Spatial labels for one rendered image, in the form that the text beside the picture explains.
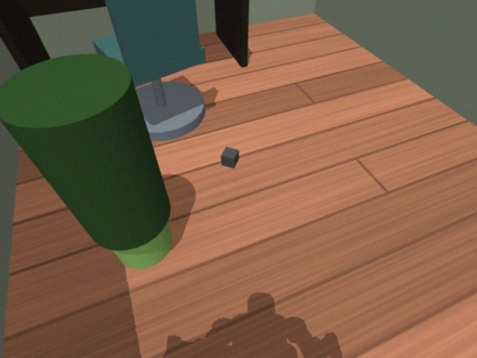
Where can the cube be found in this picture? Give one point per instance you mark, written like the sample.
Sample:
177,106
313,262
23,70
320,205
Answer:
230,157

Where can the desk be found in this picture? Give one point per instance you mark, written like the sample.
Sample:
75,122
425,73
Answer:
24,44

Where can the office chair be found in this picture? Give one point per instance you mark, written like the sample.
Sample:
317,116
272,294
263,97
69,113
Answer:
154,39

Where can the potted plant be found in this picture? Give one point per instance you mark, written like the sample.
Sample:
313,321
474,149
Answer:
79,120

